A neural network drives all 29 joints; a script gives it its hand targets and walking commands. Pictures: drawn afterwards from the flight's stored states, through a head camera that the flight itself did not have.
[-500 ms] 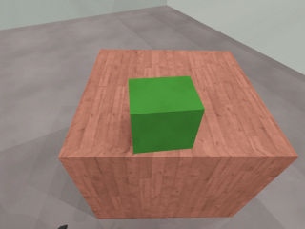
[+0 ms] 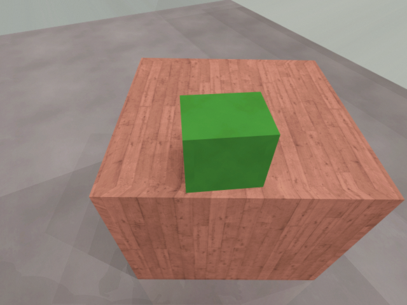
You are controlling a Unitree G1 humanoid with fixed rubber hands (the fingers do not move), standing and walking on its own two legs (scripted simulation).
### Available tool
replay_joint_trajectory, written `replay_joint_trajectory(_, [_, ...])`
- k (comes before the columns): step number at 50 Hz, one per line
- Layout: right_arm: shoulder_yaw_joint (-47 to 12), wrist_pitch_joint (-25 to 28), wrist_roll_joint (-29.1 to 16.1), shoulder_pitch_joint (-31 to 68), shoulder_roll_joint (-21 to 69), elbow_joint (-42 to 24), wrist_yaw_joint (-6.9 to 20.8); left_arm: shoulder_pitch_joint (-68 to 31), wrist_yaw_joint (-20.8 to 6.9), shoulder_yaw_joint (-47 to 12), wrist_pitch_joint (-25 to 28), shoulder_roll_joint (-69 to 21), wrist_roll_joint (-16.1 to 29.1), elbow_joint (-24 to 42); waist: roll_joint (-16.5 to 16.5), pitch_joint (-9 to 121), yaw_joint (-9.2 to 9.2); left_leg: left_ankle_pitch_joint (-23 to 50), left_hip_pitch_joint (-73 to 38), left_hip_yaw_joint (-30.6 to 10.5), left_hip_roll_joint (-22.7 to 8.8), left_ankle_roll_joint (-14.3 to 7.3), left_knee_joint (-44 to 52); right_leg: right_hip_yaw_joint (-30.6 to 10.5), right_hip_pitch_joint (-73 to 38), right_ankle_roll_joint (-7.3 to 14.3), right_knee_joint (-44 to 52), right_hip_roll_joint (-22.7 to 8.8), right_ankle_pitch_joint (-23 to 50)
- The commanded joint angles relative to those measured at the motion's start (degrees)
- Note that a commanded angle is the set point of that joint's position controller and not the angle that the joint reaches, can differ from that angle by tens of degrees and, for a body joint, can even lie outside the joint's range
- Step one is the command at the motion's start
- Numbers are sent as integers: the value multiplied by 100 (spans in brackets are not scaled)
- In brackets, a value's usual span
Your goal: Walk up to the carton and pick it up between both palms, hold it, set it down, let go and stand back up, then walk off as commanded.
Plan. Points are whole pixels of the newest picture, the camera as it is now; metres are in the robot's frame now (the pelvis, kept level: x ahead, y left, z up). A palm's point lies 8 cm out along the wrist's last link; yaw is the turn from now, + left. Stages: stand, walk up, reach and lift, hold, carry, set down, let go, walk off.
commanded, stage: stand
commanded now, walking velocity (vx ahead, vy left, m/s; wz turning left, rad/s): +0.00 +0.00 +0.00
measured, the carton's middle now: (222, 142) +0.49 -0.02 +0.02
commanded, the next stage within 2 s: walk off in 0.58 s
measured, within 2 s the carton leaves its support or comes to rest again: neither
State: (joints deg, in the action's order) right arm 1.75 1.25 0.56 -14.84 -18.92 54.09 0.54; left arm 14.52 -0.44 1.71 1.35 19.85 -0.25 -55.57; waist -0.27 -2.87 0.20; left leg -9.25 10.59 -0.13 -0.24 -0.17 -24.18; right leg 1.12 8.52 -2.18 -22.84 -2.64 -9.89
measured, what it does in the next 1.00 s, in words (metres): stands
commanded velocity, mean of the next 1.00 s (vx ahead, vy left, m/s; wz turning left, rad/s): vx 0.00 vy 0.00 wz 0.00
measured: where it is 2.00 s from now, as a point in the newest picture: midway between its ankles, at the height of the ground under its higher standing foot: outside the picture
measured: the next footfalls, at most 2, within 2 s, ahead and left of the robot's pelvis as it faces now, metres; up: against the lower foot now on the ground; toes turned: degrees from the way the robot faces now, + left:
left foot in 1.50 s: -0.09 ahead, +0.10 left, +0.00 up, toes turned +0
right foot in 1.86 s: -0.20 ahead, -0.14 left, +0.00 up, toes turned +4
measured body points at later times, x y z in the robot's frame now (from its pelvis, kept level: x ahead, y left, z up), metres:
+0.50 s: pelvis +0.01 -0.01 +0.00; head +0.01 +0.00 +0.45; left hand +0.08 +0.29 -0.13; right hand +0.08 -0.31 -0.12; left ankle +0.05 +0.12 -0.74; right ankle +0.03 -0.15 -0.74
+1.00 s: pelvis -0.01 -0.03 -0.02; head +0.03 -0.03 +0.42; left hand +0.09 +0.30 -0.13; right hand +0.09 -0.35 -0.13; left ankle +0.05 +0.11 -0.74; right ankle -0.01 -0.13 -0.72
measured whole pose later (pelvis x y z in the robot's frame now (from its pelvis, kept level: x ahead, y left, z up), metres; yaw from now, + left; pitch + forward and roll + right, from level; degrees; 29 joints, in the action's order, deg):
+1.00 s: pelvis -0.01 -0.03 -0.02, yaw +0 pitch -2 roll +1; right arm 3.3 -2.7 1.9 -8.8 -22.2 46.2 -1.3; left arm 10.2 1.2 5.2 -3.0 22.8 -1.9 -48.0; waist -1.7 -8.6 -1.2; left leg -14.3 20.5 -0.2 -0.8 0.3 -37.1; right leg -0.1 22.3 1.1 -52.8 -0.1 -29.0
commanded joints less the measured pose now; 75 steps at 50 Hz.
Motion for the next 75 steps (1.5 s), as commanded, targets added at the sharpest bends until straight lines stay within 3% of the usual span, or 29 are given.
replay_joint_trajectory(1, [234, 101, -27, 99, -1124, -387, -36, -139, 52, 240, 113, 1074, 0, 334, 117, -185, -38, -1169, 381, -608, -627, -115, 809, -427, 228, 294, 668, -376, -885])
replay_joint_trajectory(3, [258, 90, -19, 147, -1178, -389, -38, -173, 58, 271, 104, 1137, 8, 349, -11, -123, 1, -1201, 411, -646, -622, -113, 861, -380, 206, 298, 632, -352, -938])
replay_joint_trajectory(11, [219, 88, -11, 203, -1151, -312, -57, -230, 57, 260, 120, 1110, 12, 280, 160, -65, 0, -934, 309, -552, -610, -108, 777, -459, 180, 292, 724, -430, -888])
replay_joint_trajectory(14, [236, 96, -31, 222, -1198, -314, -62, -286, 67, 253, 114, 1107, 7, 273, 0, -194, -38, -701, 274, -571, -628, -106, 759, -469, 198, 298, 718, -442, -710])
replay_joint_trajectory(18, [212, 106, -36, 176, -1215, -261, -73, -263, 70, 243, 99, 1066, 15, 202, 148, -160, 19, -723, 296, -554, -632, -119, 787, -496, 143, 311, 702, -471, -625])
replay_joint_trajectory(38, [117, 115, -34, 275, -1240, -49, -135, -506, 102, 259, 115, 1110, 26, 2, 32, 63, -34, 20, -37, -488, -734, -75, 784, -434, -192, 265, 774, -542, -22])
replay_joint_trajectory(39, [390, -2, -127, 354, -1424, -444, -164, -302, 174, 388, -14, 1326, 18, 398, -208, -202, -109, 1657, 381, -467, -617, -260, -28, -308, 322, 519, -130, -436, 1460])
replay_joint_trajectory(40, [376, -41, -110, 266, -1441, -395, -187, -332, 206, 397, -41, 1281, 13, 477, -126, 229, -154, 2298, 152, -447, -688, -375, -196, -245, 257, 570, -427, -454, 1856])
replay_joint_trajectory(42, [383, -97, -44, 198, -1484, -596, -190, -191, 211, 436, -118, 1260, -25, 681, 92, 534, -129, 2100, 140, -430, -727, -498, -389, -162, 336, 549, -875, -350, 1529])
replay_joint_trajectory(45, [528, -262, 47, 235, -1816, -875, -176, -70, 223, 483, -271, 1166, -115, 884, 759, 587, -157, 1427, 567, -950, -1224, -1017, -83, 109, 573, 439, -2099, 156, 380])
replay_joint_trajectory(47, [597, -324, 108, 511, -1968, -1157, -185, -41, 219, 562, -392, 1050, -199, 1085, 1438, 357, -139, 1189, 1200, -1674, -1879, -1628, 393, 223, 776, 359, -3425, 475, -2033])
replay_joint_trajectory(48, [612, -318, 171, 595, -1994, -1289, -234, -5, 220, 584, -408, 1095, -208, 1157, 1531, 244, -167, 1429, 1143, -1904, -2085, -1814, 426, -144, 1077, 355, -3928, 360, -2508])
replay_joint_trajectory(49, [586, -341, 207, 733, -1933, -1377, -289, 47, 205, 575, -389, 1077, -177, 1164, 1413, 251, -116, 1868, 1034, -1860, -2081, -1814, 181, -393, 1206, 370, -3964, 219, -2549])
replay_joint_trajectory(50, [578, -356, 194, 805, -1904, -1430, -335, 88, 190, 570, -373, 1136, -178, 1238, 1296, 397, -47, 2091, 818, -1665, -1985, -1646, -164, -508, 1167, 371, -3423, 62, -2336])
replay_joint_trajectory(51, [587, -390, 182, 889, -1841, -1434, -330, 263, 183, 512, -316, 1090, -198, 1161, 1118, 549, 111, 2021, 755, -1236, -1643, -1269, -609, -414, 843, 409, -2222, 2, -1752])
replay_joint_trajectory(52, [578, -450, 156, 841, -1735, -1368, -317, 442, 170, 525, -279, 1156, -249, 1088, 765, 534, 192, 1338, 1035, -758, -1183, -828, -1326, -455, 320, 427, -834, -62, -1058])
replay_joint_trajectory(53, [513, -478, 102, 313, -1448, -1230, -264, 174, 202, 571, -284, 1461, -292, 1184, -629, 359, -94, -9, 1335, -119, -393, -425, -2414, -1254, 299, 500, -20, -471, 481])
replay_joint_trajectory(54, [483, -481, 14, 170, -1259, -1263, -267, -75, 196, 645, -264, 1909, -276, 1377, -1627, 680, 27, -3037, 1732, -10, 785, -39, -3887, -3144, 626, 1400, 489, -1855, 964])
replay_joint_trajectory(55, [633, -585, 47, 421, -1419, -1263, -358, -144, 225, 596, -243, 1878, -295, 1583, -1142, 465, 136, -3075, 1780, -1155, 999, -109, -4946, -3146, 977, 1480, 590, -1892, 682])
replay_joint_trajectory(56, [595, -589, 47, 397, -1411, -1259, -390, -441, 270, 553, -227, 1659, -328, 1697, -908, 228, 14, -2653, 1938, -1300, 861, -122, -5104, -2674, 892, 1397, 319, -1810, 1024])
replay_joint_trajectory(58, [570, -563, 34, 135, -1531, -1076, -382, -741, 316, 508, -293, 1337, -311, 1871, -750, 57, -79, -2070, 2156, -1046, 615, 24, -5260, -2046, 590, 1271, -105, -1538, 1255])
replay_joint_trajectory(59, [557, -555, 45, -69, -1587, -1040, -374, -715, 326, 488, -305, 1306, -318, 1907, -926, 284, -45, -2101, 2201, -1006, 621, 85, -5331, -2006, 299, 1261, -277, -1488, 1330])
replay_joint_trajectory(63, [571, -611, 93, 171, -1520, -1343, -292, -181, 424, 478, -293, 1280, -301, 2002, -767, 250, 181, -2302, 2310, -958, 658, 170, -4991, -2101, -196, 1504, -359, -1529, 1281])
replay_joint_trajectory(65, [562, -616, 67, 156, -1498, -1386, -282, -55, 461, 494, -315, 1330, -295, 2044, -906, 293, 261, -2438, 2216, -899, 705, 172, -4553, -2022, -363, 1512, -325, -1484, 1154])
replay_joint_trajectory(68, [554, -591, 27, -27, -1474, -1369, -291, -48, 452, 514, -370, 1465, -312, 2154, -1215, 366, 250, -2655, 1935, -732, 566, 119, -3748, -2016, -273, 1528, -326, -1529, 1075])
replay_joint_trajectory(70, [544, -555, -23, -197, -1452, -1362, -282, -113, 424, 528, -398, 1578, -301, 2222, -1136, 503, 203, -2735, 1573, -564, 390, 40, -3121, -2041, -140, 1535, -303, -1639, 1151])
replay_joint_trajectory(72, [542, -512, -21, -336, -1485, -1322, -293, -296, 374, 478, -441, 1581, -259, 2298, -1309, 435, 129, -2497, 1092, -275, 261, -19, -2322, -1841, 271, 1342, -348, -1471, 1225])
replay_joint_trajectory(74, [569, -406, -28, -636, -1549, -1270, -295, -421, 308, 456, -460, 1670, -165, 2279, -1219, 758, -94, -1587, 137, -154, 244, -146, -1114, -1596, 681, 953, -641, -1162, 1071])
replay_joint_trajectory(75, [557, -350, -23, -676, -1594, -1262, -290, -364, 270, 419, -448, 1628, -90, 2083, -809, 869, -192, -1074, -149, -504, -6, -253, -286, -1406, 838, 701, -1050, -970, 689])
